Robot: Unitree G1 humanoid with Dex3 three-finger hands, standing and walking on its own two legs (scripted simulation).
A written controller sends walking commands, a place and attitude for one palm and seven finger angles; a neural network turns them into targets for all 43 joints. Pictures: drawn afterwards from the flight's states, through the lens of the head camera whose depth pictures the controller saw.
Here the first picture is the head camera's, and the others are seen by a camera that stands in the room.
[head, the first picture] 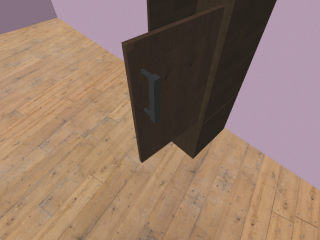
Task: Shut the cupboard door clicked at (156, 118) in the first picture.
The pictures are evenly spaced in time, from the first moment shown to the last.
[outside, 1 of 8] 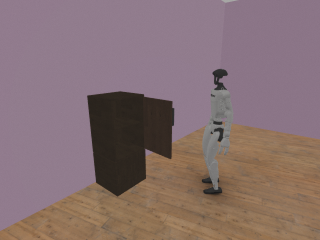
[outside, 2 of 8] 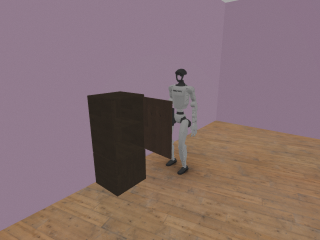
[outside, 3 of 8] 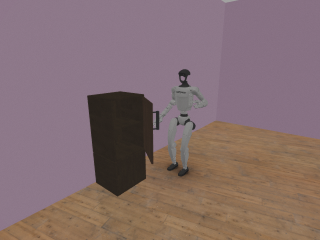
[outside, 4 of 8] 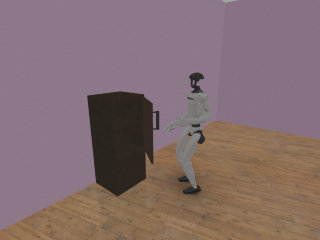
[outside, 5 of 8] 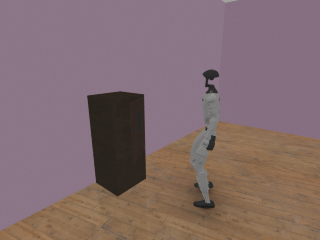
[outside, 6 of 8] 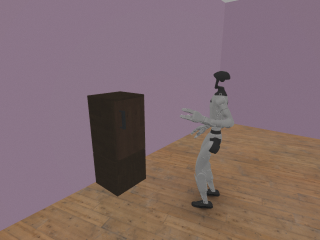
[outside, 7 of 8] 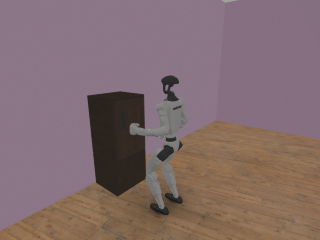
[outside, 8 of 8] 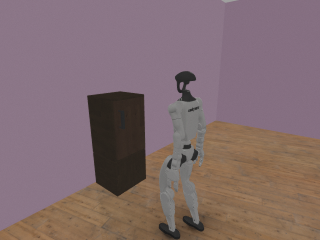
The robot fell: no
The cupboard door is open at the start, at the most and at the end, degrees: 86 86 0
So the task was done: yes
